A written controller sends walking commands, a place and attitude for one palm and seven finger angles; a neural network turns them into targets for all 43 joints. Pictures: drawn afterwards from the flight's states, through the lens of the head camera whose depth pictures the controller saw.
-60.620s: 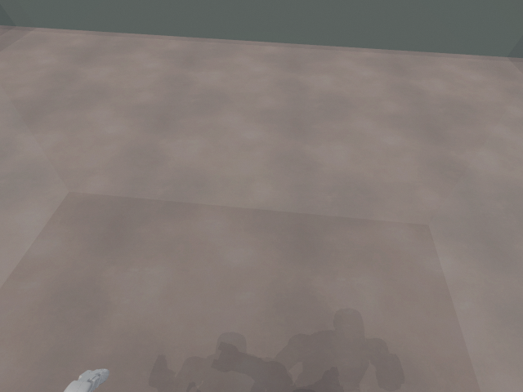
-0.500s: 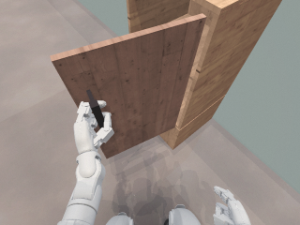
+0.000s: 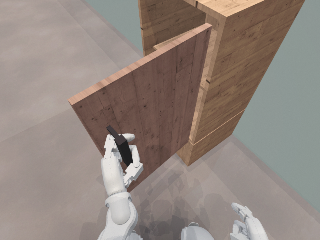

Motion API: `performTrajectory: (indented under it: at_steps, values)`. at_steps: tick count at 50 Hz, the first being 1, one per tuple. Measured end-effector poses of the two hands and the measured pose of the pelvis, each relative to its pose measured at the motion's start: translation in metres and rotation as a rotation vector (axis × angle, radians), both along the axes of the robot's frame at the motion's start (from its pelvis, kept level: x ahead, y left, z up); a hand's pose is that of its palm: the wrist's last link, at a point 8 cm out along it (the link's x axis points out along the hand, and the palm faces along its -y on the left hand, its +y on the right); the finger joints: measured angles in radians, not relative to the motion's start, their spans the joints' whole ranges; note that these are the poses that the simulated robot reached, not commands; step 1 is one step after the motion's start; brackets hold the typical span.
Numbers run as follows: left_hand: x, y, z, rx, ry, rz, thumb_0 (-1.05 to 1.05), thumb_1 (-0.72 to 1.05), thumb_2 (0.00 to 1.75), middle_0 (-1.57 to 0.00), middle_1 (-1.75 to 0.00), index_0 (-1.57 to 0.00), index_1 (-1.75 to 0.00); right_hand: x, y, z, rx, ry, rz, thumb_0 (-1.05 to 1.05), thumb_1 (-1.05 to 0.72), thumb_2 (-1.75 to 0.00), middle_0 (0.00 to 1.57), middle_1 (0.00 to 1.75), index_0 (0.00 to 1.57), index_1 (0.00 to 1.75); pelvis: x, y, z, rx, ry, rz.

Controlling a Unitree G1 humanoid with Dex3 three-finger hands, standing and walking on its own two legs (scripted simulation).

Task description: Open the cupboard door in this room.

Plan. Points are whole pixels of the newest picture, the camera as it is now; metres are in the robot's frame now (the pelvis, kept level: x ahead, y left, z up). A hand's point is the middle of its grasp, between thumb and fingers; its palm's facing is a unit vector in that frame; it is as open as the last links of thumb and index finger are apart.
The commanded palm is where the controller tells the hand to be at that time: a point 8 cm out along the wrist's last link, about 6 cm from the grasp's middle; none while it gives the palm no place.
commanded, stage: open thumb and fingers to let go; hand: left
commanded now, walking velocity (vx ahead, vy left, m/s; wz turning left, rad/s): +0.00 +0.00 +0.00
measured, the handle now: (120, 146) +0.33 +0.11 +0.04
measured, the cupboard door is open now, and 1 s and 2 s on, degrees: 96 96 98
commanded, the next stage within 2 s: slide the hand sideways off the handle in 0.76 s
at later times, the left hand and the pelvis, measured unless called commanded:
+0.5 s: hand (135, 162) +0.30 +0.07 +0.04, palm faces +0.33 -0.94 -0.01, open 13.1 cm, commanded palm +0.25 +0.12 +0.04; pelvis -0.02 +0.01 +0.00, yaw +0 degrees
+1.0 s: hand (131, 174) +0.27 +0.08 +0.03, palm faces -0.04 -0.99 -0.13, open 15.8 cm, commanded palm +0.25 +0.12 +0.04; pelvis -0.02 +0.02 -0.01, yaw +0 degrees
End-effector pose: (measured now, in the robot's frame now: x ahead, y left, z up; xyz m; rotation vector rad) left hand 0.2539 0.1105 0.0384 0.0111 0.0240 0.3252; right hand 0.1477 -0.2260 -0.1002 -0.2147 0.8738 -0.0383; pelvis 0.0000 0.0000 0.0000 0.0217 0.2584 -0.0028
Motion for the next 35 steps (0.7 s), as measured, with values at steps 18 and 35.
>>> performTrajectory:
  at_steps: [18,35]
  values:
    - [0.005,0.005,0.0,-0.006,-0.005,0.024,0.01,0.01,0.51,-0.33,-1.26,-0.33,-1.25,0.001,0.01,-0.002,0.023,-0.049,0.024,0.01,-0.9,-0.9,0.2,0.3,0.2,0.3,-0.015,0.0,-0.003,0.004,-0.013,0.008]
    - [0.003,0.007,0.001,0.0,-0.013,-0.001,-0.01,-0.48,0.3,-0.24,-0.81,-0.24,-0.8,-0.015,0.022,-0.002,0.012,-0.04,0.009,0.01,-0.9,-0.9,0.2,0.3,0.2,0.3,-0.02,0.014,-0.005,-0.007,-0.017,-0.005]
